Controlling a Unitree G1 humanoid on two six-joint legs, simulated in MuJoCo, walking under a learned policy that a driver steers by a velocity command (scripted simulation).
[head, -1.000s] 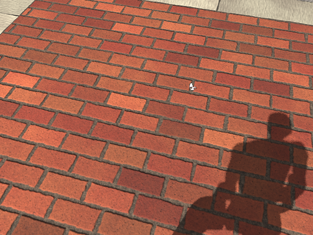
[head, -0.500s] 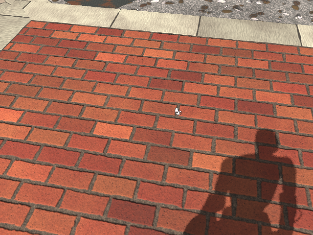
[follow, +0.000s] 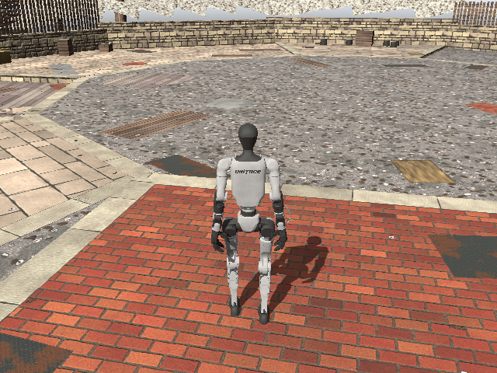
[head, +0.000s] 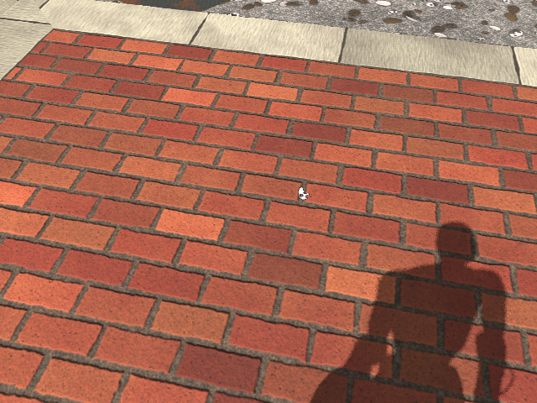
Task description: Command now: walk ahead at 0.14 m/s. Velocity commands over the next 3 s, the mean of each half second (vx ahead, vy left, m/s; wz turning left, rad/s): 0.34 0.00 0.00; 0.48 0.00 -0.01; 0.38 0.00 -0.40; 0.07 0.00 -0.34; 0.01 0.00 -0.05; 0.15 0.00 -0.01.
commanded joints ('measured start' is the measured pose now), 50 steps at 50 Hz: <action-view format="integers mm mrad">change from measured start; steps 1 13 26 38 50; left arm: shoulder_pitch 106 23 -300 121 68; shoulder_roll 104 118 89 314 157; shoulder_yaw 26 61 61 137 66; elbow -12 -64 -222 -137 -99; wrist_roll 4 6 15 27 -4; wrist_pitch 6 -54 -30 -48 -91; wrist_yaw -2 -22 -76 -45 -41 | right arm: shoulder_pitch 55 287 253 325 -155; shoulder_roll -93 -129 -108 -69 -112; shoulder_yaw -23 -74 -29 -38 -57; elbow -22 -45 -51 -79 -240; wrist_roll -5 -14 -8 28 -28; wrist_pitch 4 -81 -102 -97 -35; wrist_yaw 3 32 16 31 58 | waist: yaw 13 -140 -11 119 10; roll -36 108 76 -240 -27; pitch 121 93 131 -292 106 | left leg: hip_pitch -38 368 240 -299 -409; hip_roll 39 118 192 -84 137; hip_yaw -90 -160 -114 -31 -22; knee -18 -91 -279 1003 505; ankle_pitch -394 -254 378 -357 77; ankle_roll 38 64 127 54 -18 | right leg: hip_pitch -170 -377 -602 443 -35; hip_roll -92 -92 -75 -456 -192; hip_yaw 144 54 -71 775 146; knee -133 191 451 -154 -317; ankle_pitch -392 -62 169 -153 316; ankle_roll -79 -99 -14 -359 -188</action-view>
